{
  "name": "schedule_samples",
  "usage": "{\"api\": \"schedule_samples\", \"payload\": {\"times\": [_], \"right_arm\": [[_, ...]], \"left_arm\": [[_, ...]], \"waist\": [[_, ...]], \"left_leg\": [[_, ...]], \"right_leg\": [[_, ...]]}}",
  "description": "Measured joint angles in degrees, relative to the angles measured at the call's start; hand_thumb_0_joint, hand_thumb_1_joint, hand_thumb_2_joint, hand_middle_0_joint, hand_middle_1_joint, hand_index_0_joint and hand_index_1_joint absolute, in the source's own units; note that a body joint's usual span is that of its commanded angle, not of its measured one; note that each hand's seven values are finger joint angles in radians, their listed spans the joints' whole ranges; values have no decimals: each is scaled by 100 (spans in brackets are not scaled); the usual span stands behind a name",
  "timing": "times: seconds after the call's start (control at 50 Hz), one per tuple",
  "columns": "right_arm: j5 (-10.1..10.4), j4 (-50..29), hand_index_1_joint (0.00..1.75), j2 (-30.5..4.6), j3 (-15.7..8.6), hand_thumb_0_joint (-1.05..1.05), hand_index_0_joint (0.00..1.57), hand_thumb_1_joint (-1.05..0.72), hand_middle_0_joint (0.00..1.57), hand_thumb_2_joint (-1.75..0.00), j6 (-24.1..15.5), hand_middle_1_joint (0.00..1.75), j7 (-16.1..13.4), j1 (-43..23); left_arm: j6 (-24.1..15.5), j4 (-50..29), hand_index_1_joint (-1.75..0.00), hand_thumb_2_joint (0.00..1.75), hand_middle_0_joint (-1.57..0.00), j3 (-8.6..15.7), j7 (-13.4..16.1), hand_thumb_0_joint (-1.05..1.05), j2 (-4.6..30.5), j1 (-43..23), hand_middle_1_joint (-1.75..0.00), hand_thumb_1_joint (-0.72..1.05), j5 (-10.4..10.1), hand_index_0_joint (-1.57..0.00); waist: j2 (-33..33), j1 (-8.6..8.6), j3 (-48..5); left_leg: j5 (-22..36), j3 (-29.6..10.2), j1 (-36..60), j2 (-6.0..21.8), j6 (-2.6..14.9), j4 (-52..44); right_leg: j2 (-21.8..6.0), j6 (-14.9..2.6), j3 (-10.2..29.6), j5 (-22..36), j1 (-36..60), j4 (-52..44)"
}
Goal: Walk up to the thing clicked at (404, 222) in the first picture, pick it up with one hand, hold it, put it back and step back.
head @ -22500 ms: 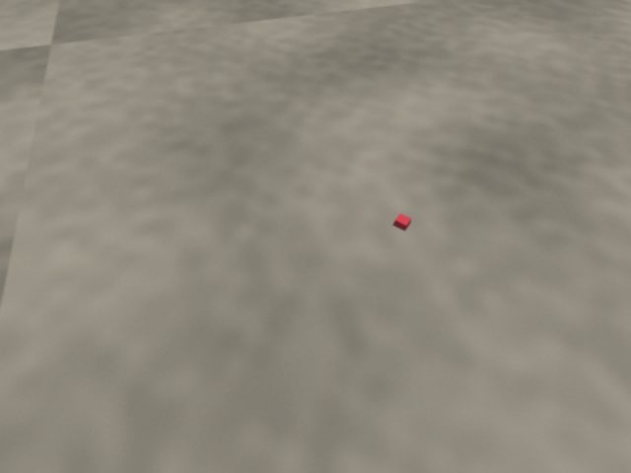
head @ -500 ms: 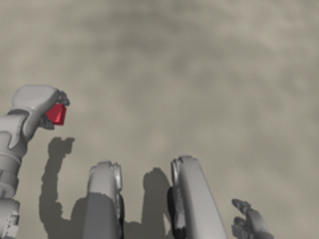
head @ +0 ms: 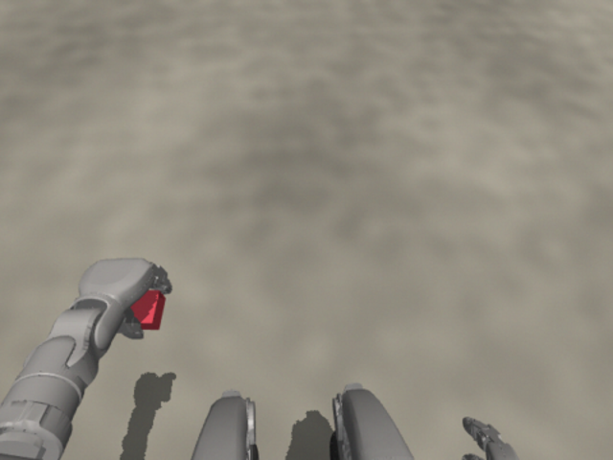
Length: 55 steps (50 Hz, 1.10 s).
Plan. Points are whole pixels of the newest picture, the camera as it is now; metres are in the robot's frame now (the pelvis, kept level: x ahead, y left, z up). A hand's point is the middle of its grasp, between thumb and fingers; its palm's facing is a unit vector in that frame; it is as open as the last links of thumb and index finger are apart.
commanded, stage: lift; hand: left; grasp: from above
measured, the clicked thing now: (141, 309) +0.36 +0.23 -0.10
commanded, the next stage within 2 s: hold in 0.46 s
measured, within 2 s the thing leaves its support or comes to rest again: neither
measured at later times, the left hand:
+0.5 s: hand (124, 268) +0.37 +0.22 +0.02, palm faces -0.48 -0.04 -0.88, open 7.9 cm
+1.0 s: hand (112, 257) +0.36 +0.22 +0.06, palm faces -0.48 -0.01 -0.88, open 7.9 cm
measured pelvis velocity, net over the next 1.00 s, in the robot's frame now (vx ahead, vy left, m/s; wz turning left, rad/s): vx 0.06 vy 0.00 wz -0.01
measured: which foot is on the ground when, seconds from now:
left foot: down 0.00-1.00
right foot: down 0.00-1.00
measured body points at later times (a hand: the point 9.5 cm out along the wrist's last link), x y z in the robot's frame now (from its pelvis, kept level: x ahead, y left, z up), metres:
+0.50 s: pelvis +0.05 +0.00 +0.08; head +0.10 +0.00 +0.53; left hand +0.39 +0.22 +0.07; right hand +0.14 -0.26 -0.04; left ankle +0.07 +0.12 -0.61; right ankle +0.07 -0.13 -0.61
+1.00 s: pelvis +0.06 +0.00 +0.10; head +0.09 -0.01 +0.55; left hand +0.38 +0.22 +0.11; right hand +0.18 -0.26 -0.02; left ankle +0.07 +0.12 -0.61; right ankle +0.07 -0.13 -0.61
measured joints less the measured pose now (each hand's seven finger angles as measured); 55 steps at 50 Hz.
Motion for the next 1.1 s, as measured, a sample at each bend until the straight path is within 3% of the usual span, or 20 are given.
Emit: {"api": "schedule_samples", "payload": {"times": [0.16, 0.28, 0.48, 0.56, 0.7, 0.98, 1.1], "right_arm": [[7, 117, 30, -19, -79, 1, 20, -92, 20, -90, -107, 30, -12, 100], [16, 156, 30, 17, -117, 1, 20, -91, 20, -90, -91, 30, 51, 106], [47, 108, 30, 54, -132, 1, 20, -91, 20, -90, 21, 30, 26, 183], [40, 60, 30, 41, -133, 1, 20, -91, 20, -90, 67, 30, 0, 179], [28, 60, 30, 18, -156, 1, 20, -91, 20, -89, 141, 30, -10, 94], [71, -65, 30, -9, -148, 1, 20, -91, 20, -89, 304, 30, -19, -35], [68, -80, 30, -5, -133, 1, 20, -91, 20, -89, 335, 30, -40, -79]], "left_arm": [[-74, 193, -13, 6, -93, -196, 283, -1, -269, 45, -16, 36, 165, -97], [131, 372, -14, 9, -92, -225, 481, -1, -392, -81, -17, 35, 255, -96], [313, 217, -16, 12, -91, -307, 73, -1, -449, 75, -18, 34, -10, -95], [185, 69, -15, 12, -92, -316, -69, -1, -434, 199, -18, 34, 14, -96], [52, -56, -15, 12, -92, -316, -70, -1, -426, 275, -18, 34, 164, -96], [73, -374, -16, 14, -92, -372, -378, -1, -398, 470, -19, 33, 45, -96], [10, -502, -17, 15, -91, -352, -414, -1, -397, 537, -19, 33, 85, -95]], "waist": [[-44, 79, 118], [-57, 118, 241], [-44, 170, 336], [-63, 206, 368], [-62, 276, 390], [-35, 352, 475], [-32, 390, 506]], "left_leg": [[184, 92, 963, -6, 11, -866], [326, 184, 1602, -4, 12, -1474], [535, 265, 2506, -19, 24, -2347], [586, 289, 2760, -25, 22, -2581], [651, 298, 3118, -40, 21, -2872], [834, 344, 3694, -64, 23, -3377], [891, 355, 3805, -71, 13, -3467]], "right_leg": [[-12, 8, 66, 187, 929, -838], [-13, 15, 142, 339, 1526, -1415], [-29, 21, 199, 546, 2395, -2257], [-36, 18, 218, 595, 2637, -2476], [-50, 20, 221, 652, 2991, -2755], [-71, 20, 258, 817, 3532, -3208], [-76, 10, 269, 855, 3622, -3259]]}}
